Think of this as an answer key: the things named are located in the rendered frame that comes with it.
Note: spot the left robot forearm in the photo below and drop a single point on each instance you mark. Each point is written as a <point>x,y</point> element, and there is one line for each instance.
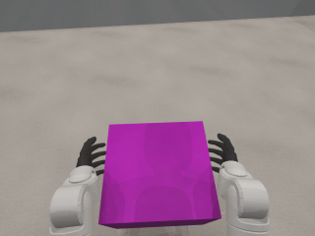
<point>71,209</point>

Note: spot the robot right hand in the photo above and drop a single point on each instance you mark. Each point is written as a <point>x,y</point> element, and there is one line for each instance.
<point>227,153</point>

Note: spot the right robot forearm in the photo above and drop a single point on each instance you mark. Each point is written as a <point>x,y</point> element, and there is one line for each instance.
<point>247,201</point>

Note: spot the robot left hand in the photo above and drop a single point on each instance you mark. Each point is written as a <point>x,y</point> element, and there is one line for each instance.
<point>86,157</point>

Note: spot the carton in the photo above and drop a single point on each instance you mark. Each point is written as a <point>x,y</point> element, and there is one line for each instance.
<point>157,175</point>

